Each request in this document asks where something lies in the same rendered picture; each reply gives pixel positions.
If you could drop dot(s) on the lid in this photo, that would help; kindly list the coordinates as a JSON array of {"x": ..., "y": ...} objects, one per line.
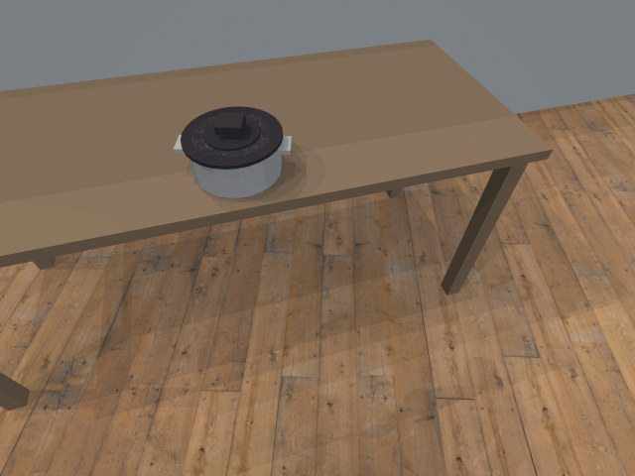
[{"x": 262, "y": 136}]

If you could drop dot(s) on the pot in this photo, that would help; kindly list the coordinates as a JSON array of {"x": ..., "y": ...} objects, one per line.
[{"x": 243, "y": 182}]

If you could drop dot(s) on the knob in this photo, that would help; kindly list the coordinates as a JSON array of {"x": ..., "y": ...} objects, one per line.
[{"x": 229, "y": 124}]

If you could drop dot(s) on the table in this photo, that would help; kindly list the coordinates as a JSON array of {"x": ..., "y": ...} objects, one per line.
[{"x": 91, "y": 164}]

